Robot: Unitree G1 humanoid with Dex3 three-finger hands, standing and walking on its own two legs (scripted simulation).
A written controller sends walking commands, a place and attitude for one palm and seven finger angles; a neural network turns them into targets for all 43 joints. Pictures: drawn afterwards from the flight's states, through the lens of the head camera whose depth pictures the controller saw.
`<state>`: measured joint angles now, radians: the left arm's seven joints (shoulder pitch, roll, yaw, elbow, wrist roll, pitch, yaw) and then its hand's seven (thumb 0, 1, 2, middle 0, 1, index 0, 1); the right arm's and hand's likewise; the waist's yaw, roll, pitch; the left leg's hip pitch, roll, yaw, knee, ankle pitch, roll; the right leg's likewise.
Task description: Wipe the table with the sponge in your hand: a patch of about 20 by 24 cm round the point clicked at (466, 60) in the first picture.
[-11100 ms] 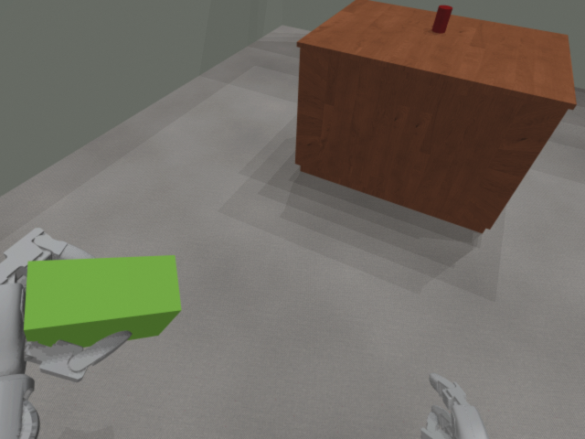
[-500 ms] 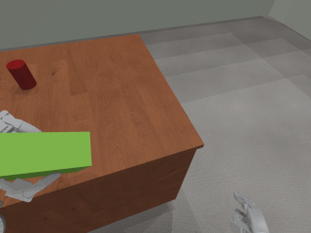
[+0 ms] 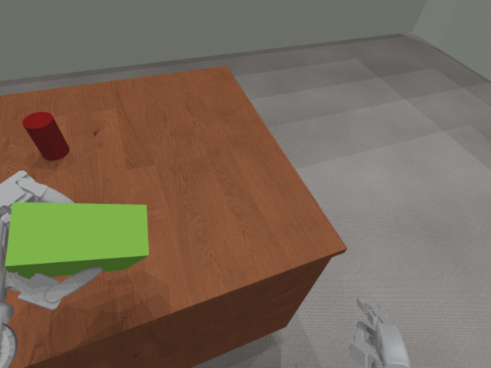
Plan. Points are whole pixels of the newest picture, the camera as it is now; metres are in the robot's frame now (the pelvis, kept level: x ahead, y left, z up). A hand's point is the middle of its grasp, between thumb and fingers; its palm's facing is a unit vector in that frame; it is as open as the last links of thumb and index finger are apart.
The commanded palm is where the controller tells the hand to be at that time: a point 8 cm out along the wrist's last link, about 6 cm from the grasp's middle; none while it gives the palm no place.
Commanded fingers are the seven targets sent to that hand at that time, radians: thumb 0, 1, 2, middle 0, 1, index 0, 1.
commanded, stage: come to a stop and stand still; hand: left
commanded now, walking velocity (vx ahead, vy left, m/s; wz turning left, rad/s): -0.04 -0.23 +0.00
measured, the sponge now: (100, 241) +0.23 +0.21 +0.14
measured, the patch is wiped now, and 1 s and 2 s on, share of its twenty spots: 0.00 0.00 0.00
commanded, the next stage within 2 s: look again from close up in 0.62 s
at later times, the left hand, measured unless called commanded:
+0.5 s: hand (79, 256) +0.20 +0.21 +0.16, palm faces +0.31 -0.88 -0.37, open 10.2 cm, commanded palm +0.15 +0.26 +0.18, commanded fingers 0.00 0.10 1.30 -1.20 -1.60 -1.20 -1.60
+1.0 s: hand (50, 242) +0.22 +0.25 +0.16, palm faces +0.37 -0.85 -0.37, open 10.2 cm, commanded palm +0.15 +0.28 +0.18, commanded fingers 0.00 0.10 1.30 -1.20 -1.60 -1.20 -1.60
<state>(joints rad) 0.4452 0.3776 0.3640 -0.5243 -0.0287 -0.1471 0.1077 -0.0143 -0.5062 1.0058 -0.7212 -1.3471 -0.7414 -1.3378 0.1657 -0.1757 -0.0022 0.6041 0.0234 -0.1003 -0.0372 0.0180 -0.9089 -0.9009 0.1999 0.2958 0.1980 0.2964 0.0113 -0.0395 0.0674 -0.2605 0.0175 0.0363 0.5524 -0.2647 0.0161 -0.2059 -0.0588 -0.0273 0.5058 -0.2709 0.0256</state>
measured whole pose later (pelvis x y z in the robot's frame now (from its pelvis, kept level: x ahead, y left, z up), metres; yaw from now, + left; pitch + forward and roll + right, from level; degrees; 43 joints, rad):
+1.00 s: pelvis +0.00 +0.00 +0.01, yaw +0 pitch -1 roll -2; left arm 0.42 0.38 0.36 -0.47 -0.03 -0.23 0.09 -0.01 -0.50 1.01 -0.72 -1.35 -0.74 -1.34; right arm 0.17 -0.16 0.03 0.59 0.01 -0.17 -0.01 0.02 -0.91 -0.90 0.20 0.30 0.20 0.30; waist 0.02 -0.05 0.07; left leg -0.26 0.03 0.02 0.49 -0.22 0.01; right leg -0.18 -0.05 -0.04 0.39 -0.20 0.05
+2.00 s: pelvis +0.01 -0.04 +0.00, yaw +0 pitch +0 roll -1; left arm 0.50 0.38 0.36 -0.50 -0.06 -0.16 0.11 -0.01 -0.50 1.01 -0.72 -1.35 -0.74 -1.34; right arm 0.21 -0.22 -0.02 0.60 0.02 -0.10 -0.04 0.02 -0.91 -0.90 0.20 0.30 0.20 0.30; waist -0.02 0.00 0.05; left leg -0.26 0.08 0.00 0.52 -0.26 -0.05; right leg -0.20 0.01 -0.05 0.47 -0.27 -0.01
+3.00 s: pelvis -0.01 +0.00 +0.00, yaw -1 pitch -1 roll -1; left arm 0.47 0.38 0.32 -0.45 -0.04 -0.26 0.08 -0.01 -0.50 1.01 -0.72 -1.35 -0.74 -1.34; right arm 0.22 -0.20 0.00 0.59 0.01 -0.17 -0.01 0.02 -0.91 -0.90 0.20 0.30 0.20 0.30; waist 0.00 -0.03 0.05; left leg -0.26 0.03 0.05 0.49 -0.22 0.01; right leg -0.20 -0.05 -0.02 0.44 -0.21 0.05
